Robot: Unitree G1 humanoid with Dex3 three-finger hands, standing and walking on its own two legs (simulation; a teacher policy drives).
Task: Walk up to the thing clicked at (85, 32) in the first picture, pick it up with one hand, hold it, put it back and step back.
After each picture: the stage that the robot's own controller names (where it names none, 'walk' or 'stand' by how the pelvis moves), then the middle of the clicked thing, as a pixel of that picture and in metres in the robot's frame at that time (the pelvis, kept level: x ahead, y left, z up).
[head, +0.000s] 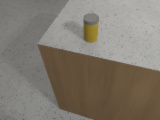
stand; (90, 28) +0.61 +0.01 +0.04
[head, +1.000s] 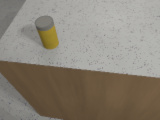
walk; (47, 33) +0.51 +0.19 +0.07
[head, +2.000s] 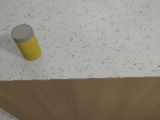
stand; (27, 43) +0.44 +0.23 +0.08
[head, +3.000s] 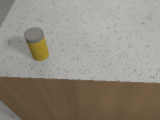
stand; (37, 45) +0.47 +0.21 +0.05
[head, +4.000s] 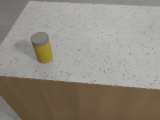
stand; (42, 48) +0.48 +0.21 +0.04
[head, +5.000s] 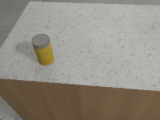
stand; (43, 50) +0.47 +0.20 +0.04
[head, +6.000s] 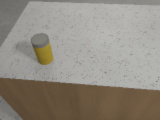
stand; (42, 49) +0.48 +0.20 +0.04
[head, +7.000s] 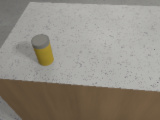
stand; (43, 50) +0.47 +0.20 +0.04
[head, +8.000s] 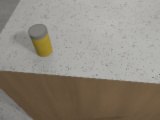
rise first; (41, 41) +0.48 +0.21 +0.05
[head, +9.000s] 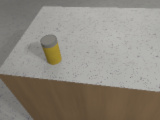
go down; (51, 50) +0.49 +0.21 +0.05
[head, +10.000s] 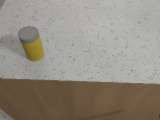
go down; (32, 44) +0.47 +0.19 +0.06
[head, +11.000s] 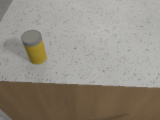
approach; (35, 48) +0.47 +0.19 +0.06
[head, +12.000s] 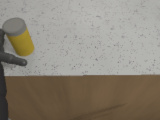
close in; (20, 38) +0.47 +0.21 +0.09
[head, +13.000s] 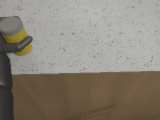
lift; (16, 37) +0.47 +0.21 +0.10
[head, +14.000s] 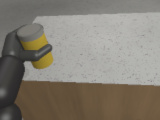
lift; (36, 47) +0.34 +0.16 +0.23
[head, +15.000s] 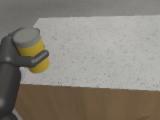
hold; (33, 51) +0.33 +0.17 +0.22
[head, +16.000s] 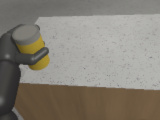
hold; (33, 48) +0.33 +0.17 +0.23
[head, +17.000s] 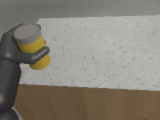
hold; (34, 47) +0.33 +0.17 +0.23
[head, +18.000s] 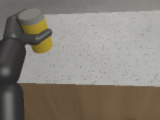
crouch; (37, 31) +0.39 +0.16 +0.24
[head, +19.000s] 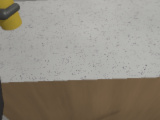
lower; (3, 7) +0.49 +0.22 +0.24
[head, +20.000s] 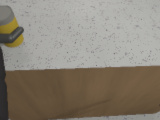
lower; (7, 27) +0.49 +0.22 +0.10
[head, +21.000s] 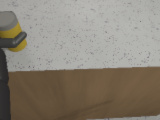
lower; (11, 32) +0.48 +0.21 +0.10
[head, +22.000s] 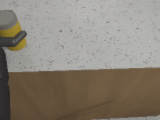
lower; (11, 31) +0.49 +0.21 +0.10
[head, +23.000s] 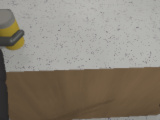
lower; (8, 30) +0.49 +0.22 +0.10
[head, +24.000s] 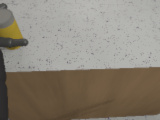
open; (8, 30) +0.49 +0.22 +0.10
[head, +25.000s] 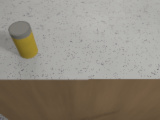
sink last; (24, 40) +0.47 +0.20 +0.08
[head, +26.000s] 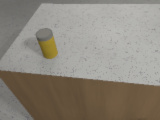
stand; (47, 44) +0.51 +0.22 +0.07
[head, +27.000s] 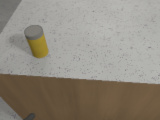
stand; (37, 42) +0.49 +0.21 +0.07
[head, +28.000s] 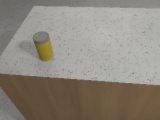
stand; (43, 46) +0.52 +0.21 +0.04
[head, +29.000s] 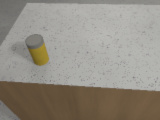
stand; (38, 50) +0.48 +0.22 +0.04
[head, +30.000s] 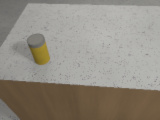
stand; (39, 49) +0.48 +0.22 +0.04
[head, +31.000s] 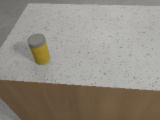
stand; (39, 50) +0.48 +0.22 +0.04
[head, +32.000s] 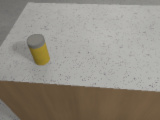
stand; (39, 50) +0.48 +0.22 +0.04
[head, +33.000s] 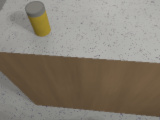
walk; (39, 19) +0.54 +0.20 +0.06
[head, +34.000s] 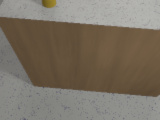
walk; out of the picture +0.72 +0.21 +0.06
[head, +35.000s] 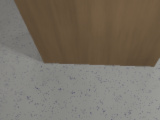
walk; out of the picture +1.01 +0.30 +0.06
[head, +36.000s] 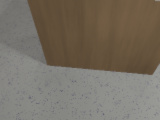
stand; out of the picture +1.09 +0.20 +0.05
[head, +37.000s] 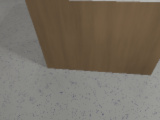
stand; out of the picture +1.12 +0.22 +0.04
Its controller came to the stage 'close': yes
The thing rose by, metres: 0.21
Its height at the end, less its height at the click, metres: +0.00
